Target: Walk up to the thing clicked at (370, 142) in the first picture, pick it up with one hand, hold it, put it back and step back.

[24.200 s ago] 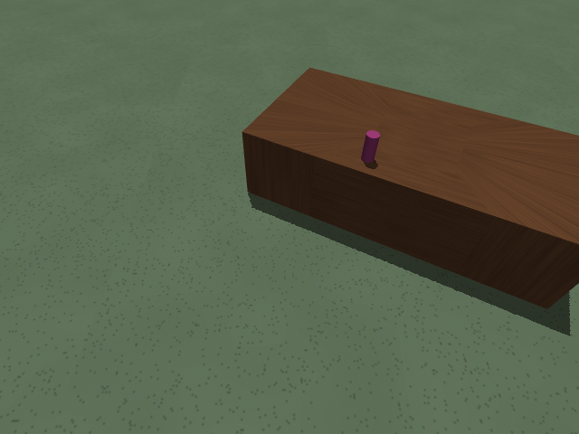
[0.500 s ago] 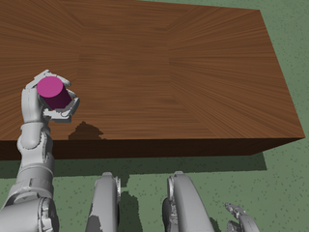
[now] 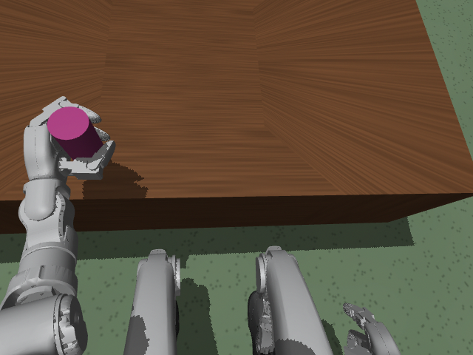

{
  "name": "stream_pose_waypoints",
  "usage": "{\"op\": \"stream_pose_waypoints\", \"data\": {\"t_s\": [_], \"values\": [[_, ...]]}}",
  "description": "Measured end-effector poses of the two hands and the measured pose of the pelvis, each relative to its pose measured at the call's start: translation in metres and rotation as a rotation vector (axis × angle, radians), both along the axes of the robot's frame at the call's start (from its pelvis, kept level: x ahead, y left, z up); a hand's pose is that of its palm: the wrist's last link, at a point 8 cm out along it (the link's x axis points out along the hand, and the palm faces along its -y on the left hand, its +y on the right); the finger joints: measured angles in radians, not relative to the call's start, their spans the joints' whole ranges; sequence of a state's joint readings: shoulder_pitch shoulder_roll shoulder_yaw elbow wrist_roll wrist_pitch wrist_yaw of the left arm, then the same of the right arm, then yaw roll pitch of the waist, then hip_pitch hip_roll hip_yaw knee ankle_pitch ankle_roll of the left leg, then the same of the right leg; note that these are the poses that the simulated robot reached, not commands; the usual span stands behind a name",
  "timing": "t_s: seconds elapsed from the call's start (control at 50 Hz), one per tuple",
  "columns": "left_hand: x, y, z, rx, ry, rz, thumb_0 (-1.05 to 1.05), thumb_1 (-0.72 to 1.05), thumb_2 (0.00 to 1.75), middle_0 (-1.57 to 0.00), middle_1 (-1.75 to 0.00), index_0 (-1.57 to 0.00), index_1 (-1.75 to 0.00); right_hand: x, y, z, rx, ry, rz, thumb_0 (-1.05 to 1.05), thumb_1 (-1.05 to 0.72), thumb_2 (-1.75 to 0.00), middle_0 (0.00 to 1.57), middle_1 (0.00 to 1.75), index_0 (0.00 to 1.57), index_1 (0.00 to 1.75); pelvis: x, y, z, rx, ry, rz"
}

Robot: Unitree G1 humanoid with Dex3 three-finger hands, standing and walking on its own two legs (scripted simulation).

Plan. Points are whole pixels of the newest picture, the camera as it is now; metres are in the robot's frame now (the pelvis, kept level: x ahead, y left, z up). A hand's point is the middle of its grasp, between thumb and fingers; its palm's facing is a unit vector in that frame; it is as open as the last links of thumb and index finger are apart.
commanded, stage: lower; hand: left
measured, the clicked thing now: (82, 143) +0.44 +0.23 -0.01
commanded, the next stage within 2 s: loosen in 0.86 s
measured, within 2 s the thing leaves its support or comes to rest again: rests again in 0.96 s
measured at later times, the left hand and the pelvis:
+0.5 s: hand (100, 156) +0.45 +0.22 -0.07, palm faces +0.14 -0.99 -0.04, open 7.4 cm; pelvis -0.02 +0.00 -0.06, yaw +0 degrees
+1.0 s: hand (105, 162) +0.44 +0.22 -0.10, palm faces +0.13 -0.99 -0.04, open 7.4 cm; pelvis -0.02 +0.00 -0.08, yaw +0 degrees
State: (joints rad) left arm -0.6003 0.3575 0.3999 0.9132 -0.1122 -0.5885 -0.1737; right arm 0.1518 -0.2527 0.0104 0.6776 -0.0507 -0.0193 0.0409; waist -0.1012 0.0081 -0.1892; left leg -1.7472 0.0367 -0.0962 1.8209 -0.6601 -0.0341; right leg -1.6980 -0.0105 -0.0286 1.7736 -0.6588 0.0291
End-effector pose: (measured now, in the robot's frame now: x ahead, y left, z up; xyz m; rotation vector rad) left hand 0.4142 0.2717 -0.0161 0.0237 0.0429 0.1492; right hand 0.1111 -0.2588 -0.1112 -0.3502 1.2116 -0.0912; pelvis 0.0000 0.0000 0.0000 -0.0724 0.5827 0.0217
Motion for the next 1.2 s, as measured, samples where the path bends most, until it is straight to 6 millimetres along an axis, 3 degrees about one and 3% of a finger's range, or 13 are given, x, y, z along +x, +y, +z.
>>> {"op": "stream_pose_waypoints", "data": {"t_s": [0.14,0.4,0.66,1.02,1.1,1.2], "values": [[0.0,0.0,-0.023,0.005,-0.01,-0.002,0.0,-0.13,1.18,-0.86,-1.2,-0.88,-1.18,-0.005,-0.001,-0.024,-0.004,0.014,0.007,0.0,-0.92,-0.91,0.2,0.3,0.2,0.3,-0.006,0.0,-0.023,0.0,0.007,-0.004],[0.002,0.0,-0.043,0.016,-0.006,-0.006,0.0,-0.14,1.18,-0.86,-1.2,-0.89,-1.17,-0.017,0.001,-0.052,0.007,0.019,-0.003,0.0,-0.92,-0.91,0.2,0.3,0.2,0.3,-0.015,-0.002,-0.048,0.002,0.008,-0.005],[0.004,-0.001,-0.065,0.008,0.002,-0.017,0.0,-0.14,1.18,-0.86,-1.2,-0.89,-1.17,-0.023,-0.007,-0.068,-0.015,0.042,-0.007,0.0,-0.91,-0.9,0.2,0.3,0.2,0.3,-0.016,-0.003,-0.066,0.003,0.014,-0.008],[0.002,-0.002,-0.078,0.011,0.006,-0.02,0.0,-0.13,1.17,-0.87,-1.18,-0.9,-1.16,-0.02,-0.006,-0.083,-0.014,0.031,-0.002,0.0,-0.91,-0.9,0.2,0.3,0.2,0.3,-0.02,-0.002,-0.081,0.002,0.006,-0.009],[0.002,-0.002,-0.079,-0.005,-0.007,-0.017,0.01,-0.12,1.1,-0.89,-1.12,-0.92,-1.1,-0.022,-0.005,-0.085,-0.015,0.032,-0.002,0.0,-0.91,-0.9,0.2,0.3,0.2,0.3,-0.021,-0.001,-0.083,0.0,0.003,-0.008],[0.004,-0.002,-0.075,-0.014,-0.037,-0.007,0.01,-0.1,0.89,-0.93,-1.0,-0.96,-0.97,-0.024,-0.004,-0.086,-0.016,0.035,-0.003,0.0,-0.92,-0.9,0.2,0.3,0.2,0.3,-0.022,0.0,-0.085,-0.001,0.0,-0.006]]}}
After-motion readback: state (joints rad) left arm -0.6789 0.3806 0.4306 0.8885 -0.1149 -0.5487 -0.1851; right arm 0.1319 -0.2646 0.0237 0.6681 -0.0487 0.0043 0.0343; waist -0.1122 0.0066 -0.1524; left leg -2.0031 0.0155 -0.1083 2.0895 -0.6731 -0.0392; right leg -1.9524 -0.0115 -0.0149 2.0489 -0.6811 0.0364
